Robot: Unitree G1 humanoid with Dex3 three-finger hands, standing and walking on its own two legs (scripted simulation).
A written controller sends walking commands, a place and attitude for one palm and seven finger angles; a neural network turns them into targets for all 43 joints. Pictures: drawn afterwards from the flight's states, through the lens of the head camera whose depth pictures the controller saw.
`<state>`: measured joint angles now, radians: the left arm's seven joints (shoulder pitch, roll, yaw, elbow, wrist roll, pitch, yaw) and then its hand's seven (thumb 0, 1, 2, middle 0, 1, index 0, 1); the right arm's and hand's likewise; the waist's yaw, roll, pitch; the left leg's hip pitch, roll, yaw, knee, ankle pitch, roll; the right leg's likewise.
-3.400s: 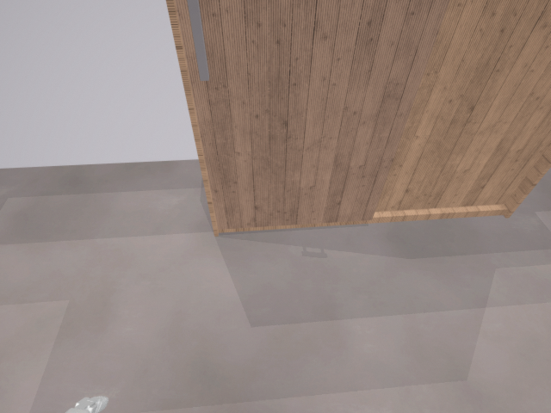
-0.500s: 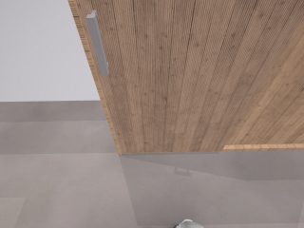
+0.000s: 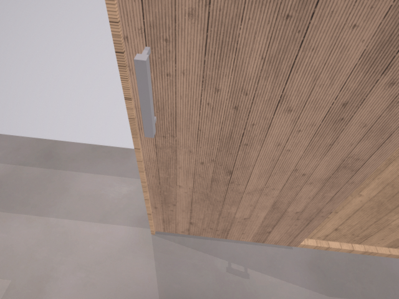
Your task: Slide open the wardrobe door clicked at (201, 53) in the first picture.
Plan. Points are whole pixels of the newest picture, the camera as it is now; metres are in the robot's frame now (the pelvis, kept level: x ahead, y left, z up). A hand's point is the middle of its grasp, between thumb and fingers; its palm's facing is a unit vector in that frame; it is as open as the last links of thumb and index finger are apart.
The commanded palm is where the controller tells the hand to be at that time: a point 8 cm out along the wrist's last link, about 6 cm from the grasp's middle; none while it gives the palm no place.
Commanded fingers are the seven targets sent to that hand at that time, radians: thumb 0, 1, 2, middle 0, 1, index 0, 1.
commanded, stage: come to a stop and stand still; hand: left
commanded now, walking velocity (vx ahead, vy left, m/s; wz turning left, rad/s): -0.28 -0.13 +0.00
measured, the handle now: (148, 95) +0.50 +0.19 +0.13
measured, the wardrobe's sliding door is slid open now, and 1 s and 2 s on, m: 0.00 0.00 0.00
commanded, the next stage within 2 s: look again from close up in 1.68 s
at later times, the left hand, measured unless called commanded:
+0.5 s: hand out of the picture -0.01 +0.14 -0.15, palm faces +0.03 -0.97 -0.24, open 7.4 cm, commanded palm none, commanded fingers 0.00 0.90 0.90 -0.20 -0.30 -0.20 -0.30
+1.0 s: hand out of the picture +0.00 +0.23 -0.16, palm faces +0.03 -0.95 -0.30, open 7.4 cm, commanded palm none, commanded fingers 0.00 0.90 0.90 -0.20 -0.30 -0.20 -0.30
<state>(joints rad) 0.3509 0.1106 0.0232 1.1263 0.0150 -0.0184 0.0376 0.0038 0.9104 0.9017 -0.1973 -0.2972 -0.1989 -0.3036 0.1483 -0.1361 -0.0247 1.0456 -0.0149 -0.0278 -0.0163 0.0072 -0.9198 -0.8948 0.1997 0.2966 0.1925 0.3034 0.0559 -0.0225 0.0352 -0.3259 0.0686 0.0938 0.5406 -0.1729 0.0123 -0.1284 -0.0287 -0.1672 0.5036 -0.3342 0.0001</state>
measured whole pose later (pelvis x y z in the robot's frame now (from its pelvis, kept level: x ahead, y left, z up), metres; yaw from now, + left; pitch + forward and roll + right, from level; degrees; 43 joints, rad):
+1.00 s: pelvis -0.06 +0.01 +0.00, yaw -1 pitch -3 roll +0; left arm 0.26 0.26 0.02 0.98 0.02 0.01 0.02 0.01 0.91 0.90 -0.20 -0.30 -0.20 -0.30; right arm 0.23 -0.22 -0.02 0.92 -0.02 -0.01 -0.01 0.01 -0.91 -0.89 0.21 0.30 0.20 0.30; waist 0.01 0.02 -0.01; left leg -0.22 0.00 0.08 0.57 -0.30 0.03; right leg -0.23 -0.08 -0.07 0.56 -0.28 0.04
